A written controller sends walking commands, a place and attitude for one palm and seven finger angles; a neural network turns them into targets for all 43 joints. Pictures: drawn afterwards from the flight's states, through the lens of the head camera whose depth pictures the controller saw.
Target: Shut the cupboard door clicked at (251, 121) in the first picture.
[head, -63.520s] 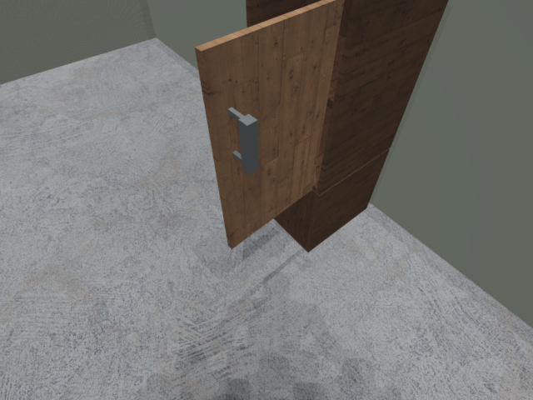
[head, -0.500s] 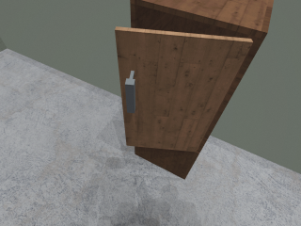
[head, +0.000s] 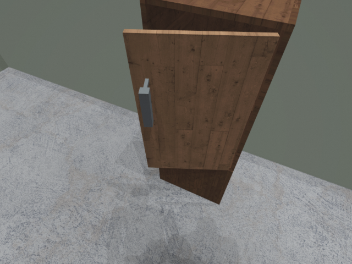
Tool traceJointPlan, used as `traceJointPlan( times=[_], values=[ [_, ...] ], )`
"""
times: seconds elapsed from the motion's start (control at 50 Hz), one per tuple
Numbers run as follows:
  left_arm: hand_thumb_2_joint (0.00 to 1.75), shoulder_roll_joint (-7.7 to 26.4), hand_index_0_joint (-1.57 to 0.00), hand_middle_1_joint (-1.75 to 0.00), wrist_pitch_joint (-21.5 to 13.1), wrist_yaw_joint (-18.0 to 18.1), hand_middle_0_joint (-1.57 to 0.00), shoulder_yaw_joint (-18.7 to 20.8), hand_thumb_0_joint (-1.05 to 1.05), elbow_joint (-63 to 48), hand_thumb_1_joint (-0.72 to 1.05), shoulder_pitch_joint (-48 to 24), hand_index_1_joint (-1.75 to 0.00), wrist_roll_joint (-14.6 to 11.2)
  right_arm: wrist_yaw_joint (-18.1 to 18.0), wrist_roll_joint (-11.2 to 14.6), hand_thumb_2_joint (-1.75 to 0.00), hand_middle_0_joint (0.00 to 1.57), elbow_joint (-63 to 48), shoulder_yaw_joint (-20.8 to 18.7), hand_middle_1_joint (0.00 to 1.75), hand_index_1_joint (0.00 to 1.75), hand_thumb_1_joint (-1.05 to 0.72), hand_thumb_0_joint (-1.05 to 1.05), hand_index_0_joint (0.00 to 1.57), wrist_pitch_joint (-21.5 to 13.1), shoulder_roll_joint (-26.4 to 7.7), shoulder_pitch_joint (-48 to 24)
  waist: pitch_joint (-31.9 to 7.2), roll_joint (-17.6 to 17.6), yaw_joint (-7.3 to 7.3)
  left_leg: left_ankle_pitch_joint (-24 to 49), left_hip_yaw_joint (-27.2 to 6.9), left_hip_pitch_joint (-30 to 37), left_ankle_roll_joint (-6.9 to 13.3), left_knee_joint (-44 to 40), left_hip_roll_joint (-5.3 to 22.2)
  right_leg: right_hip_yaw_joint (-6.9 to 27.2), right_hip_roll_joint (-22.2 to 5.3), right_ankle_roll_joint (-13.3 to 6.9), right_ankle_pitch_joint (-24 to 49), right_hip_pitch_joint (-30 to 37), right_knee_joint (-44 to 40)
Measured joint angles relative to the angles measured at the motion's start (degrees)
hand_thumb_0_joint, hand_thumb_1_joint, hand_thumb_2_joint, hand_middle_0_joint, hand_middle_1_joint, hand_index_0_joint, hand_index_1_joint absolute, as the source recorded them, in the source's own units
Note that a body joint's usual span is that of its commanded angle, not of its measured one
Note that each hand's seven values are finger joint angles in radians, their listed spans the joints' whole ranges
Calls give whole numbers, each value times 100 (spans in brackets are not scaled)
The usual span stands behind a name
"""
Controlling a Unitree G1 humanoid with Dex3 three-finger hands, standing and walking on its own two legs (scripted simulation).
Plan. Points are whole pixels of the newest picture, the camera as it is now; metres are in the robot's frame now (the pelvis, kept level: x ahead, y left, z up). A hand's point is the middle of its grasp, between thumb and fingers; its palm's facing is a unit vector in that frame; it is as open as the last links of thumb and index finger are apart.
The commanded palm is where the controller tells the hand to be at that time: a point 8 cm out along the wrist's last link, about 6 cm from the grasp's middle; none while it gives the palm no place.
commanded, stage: look again from close up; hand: left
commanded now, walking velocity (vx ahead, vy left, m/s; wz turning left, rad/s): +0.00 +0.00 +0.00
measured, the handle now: (147, 103) +0.51 +0.10 +0.07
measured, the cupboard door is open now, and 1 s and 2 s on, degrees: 23 23 23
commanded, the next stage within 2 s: shuffle to correct the standing spot in 0.32 s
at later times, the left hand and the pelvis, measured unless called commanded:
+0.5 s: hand out of the picture +0.04 +0.18 -0.17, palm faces -0.02 -0.97 -0.22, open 7.4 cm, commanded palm none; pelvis +0.02 -0.01 +0.00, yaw -2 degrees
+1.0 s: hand out of the picture +0.02 +0.12 -0.19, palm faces +0.00 -0.99 -0.14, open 7.4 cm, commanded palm none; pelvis +0.07 -0.05 -0.01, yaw -4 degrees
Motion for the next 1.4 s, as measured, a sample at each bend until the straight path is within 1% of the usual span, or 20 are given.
traceJointPlan(
  times=[0.1,0.28,0.46,0.58,0.62,0.68,0.76,0.82,0.88,0.92,0.96,1.0,1.04,1.08,1.14,1.2,1.26,1.32,1.36,1.4],
  values=[
    [90,85,-20,-30,14,14,-20,28,1,-65,90,55,-30,-2,-7,-6,-89,20,-109,17,30,30,-91,1,20,-36,22,-180,-105,44,65,-58,60,14,13,43,-52,59,-60,35,-117,-64,186],
    [90,257,-20,-30,15,-3,-20,47,1,-175,90,-14,-30,4,-5,25,-89,20,-118,-20,30,30,-93,2,20,-115,-203,-566,-169,-83,174,-33,141,207,-3,-149,-57,144,-67,31,-109,53,86],
    [90,435,-20,-30,26,-56,-20,49,1,-217,90,-210,-30,10,-5,31,-89,20,-112,-25,30,30,-91,1,20,-138,-325,-912,-124,-261,214,3,143,297,-47,-300,-1,152,-9,-3,-25,164,-136],
    [90,457,-20,-30,126,-99,-20,88,1,-200,90,-169,-30,36,-27,-10,-89,20,-95,-29,30,30,-91,1,20,-89,-232,-932,-171,-372,200,-112,179,282,-74,-225,29,191,18,-33,-129,116,-31],
    [90,458,-20,-30,172,-136,-20,118,1,-230,90,-123,-30,63,-38,-22,-89,20,-123,-47,30,30,-91,1,20,-69,-171,-880,-178,-409,198,-177,196,241,-87,-151,38,202,23,-66,-226,35,114],
    [90,444,-20,-30,217,-183,-20,179,1,-281,90,-32,-30,85,-66,-42,-89,20,-174,-78,30,30,-91,1,20,-42,-99,-805,-165,-422,236,-301,274,163,-138,2,114,37,-1,-140,-342,-160,362],
    [90,354,-20,-30,220,-225,-20,242,1,-321,90,89,-30,101,-102,-40,-89,21,-174,-131,30,30,-91,1,20,1,-102,-638,-162,-184,191,-547,152,-3,-227,382,367,-134,222,-274,-390,-98,290],
    [90,300,-20,-30,126,-175,-20,277,1,-381,90,223,-30,116,-128,-21,-89,21,-96,-150,30,30,-91,1,20,74,-77,-556,-176,-196,250,-1417,51,-384,-160,1457,361,-202,303,-392,-404,-4,161],
    [90,216,-20,-30,90,-105,-20,285,1,-374,90,351,-30,136,-135,1,-89,20,-81,-178,30,30,-91,1,20,85,-47,-627,-98,-260,323,-1683,68,-712,-152,2302,288,-205,344,-446,-366,164,-30],
    [90,171,-20,-30,116,-73,-20,287,0,-343,90,438,-30,151,-132,11,-89,20,-129,-182,30,30,-91,1,20,73,-9,-721,-60,-314,340,-1599,157,-773,-148,2197,267,-202,375,-443,-367,257,-119],
    [90,146,-20,-30,175,-69,-20,288,0,-310,90,517,-30,141,-146,17,-89,20,-212,-165,30,30,-91,1,20,36,47,-829,-28,-373,333,-1208,261,-659,-138,1578,248,-198,416,-430,-430,301,-91],
    [90,123,-20,-30,233,-92,-20,290,1,-284,90,624,-30,98,-170,0,-89,20,-314,-137,30,30,-91,1,20,-73,86,-909,-18,-392,303,-361,335,-328,-18,656,283,-184,498,-406,-624,165,358],
    [90,151,-20,-30,327,-124,-20,314,1,-211,90,594,-30,74,-205,-22,-89,20,-373,-109,30,30,-91,1,20,-145,175,-983,6,-531,274,-534,453,-289,75,803,301,-149,437,-275,-1022,-335,1692],
    [90,195,-20,-30,429,-144,-20,369,1,-176,90,448,-30,111,-234,-35,-89,20,-415,-73,30,30,-91,1,20,-171,236,-954,-3,-579,236,-676,491,-179,56,745,348,-100,384,-165,-1099,-871,2908],
    [90,270,-20,-30,468,-191,-20,450,1,-313,90,84,-30,132,-306,-41,-89,21,-398,-137,30,30,-93,0,21,-196,191,-865,37,-538,214,-462,400,1,-55,333,400,-84,145,-22,-659,-1437,3592],
    [90,315,-20,-30,427,-198,-20,476,1,-514,91,-241,-30,109,-246,-64,-89,21,-323,-154,30,30,-94,0,21,-143,91,-744,46,-445,221,-235,278,136,-106,-43,460,-74,-120,82,-316,-1610,3213],
    [90,322,-20,-30,363,-179,-20,457,1,-626,91,-493,-30,78,-173,-84,-89,21,-299,-186,30,30,-93,0,21,-77,24,-625,49,-330,158,-117,160,196,-196,-228,514,-131,-292,135,-263,-1446,2300],
    [90,305,-20,-30,273,-169,-19,417,1,-664,91,-661,-30,54,-107,-94,-89,21,-296,-227,30,30,-92,0,21,-9,-16,-517,52,-203,60,-157,49,153,-321,-122,564,-246,-309,138,-68,-1018,1139],
    [90,350,-20,-30,164,-167,-19,384,0,-705,91,-657,-30,50,-67,-72,-89,21,-294,-235,30,30,-92,1,21,34,8,-400,-15,-288,51,-311,65,51,-426,153,496,-243,-358,106,295,-623,249],
    [90,265,-20,-30,106,-135,-19,342,0,-605,91,-681,-30,61,-43,-41,-89,21,-234,-254,30,30,-91,1,20,117,-48,-396,-18,-149,46,-712,-28,-48,-411,512,516,-249,-298,119,197,-621,330]
  ],
)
